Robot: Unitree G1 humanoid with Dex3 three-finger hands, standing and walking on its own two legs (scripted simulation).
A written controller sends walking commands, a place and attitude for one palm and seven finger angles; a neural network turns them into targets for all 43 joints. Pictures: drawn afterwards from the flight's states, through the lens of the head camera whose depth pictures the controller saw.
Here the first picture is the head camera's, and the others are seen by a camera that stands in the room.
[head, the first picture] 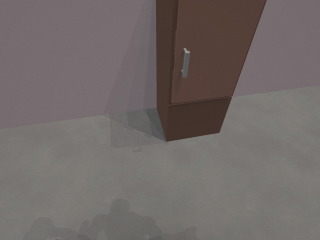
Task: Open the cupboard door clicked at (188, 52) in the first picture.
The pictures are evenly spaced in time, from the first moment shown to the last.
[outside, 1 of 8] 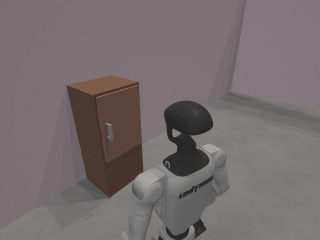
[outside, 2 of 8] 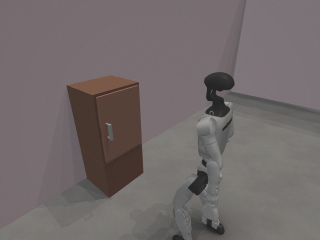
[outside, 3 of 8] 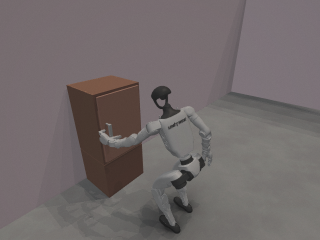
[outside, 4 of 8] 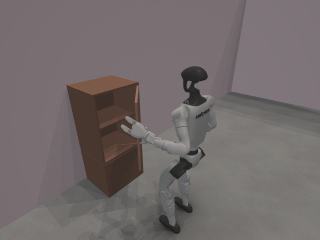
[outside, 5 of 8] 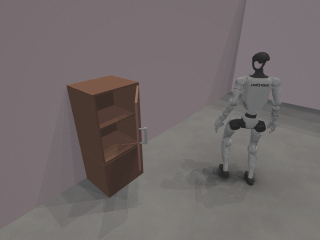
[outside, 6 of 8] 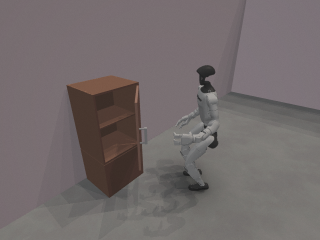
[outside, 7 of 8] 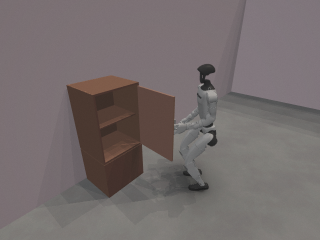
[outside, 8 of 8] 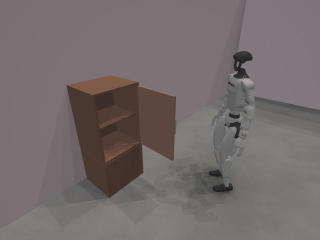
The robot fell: no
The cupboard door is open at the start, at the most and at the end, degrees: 0 88 88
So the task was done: yes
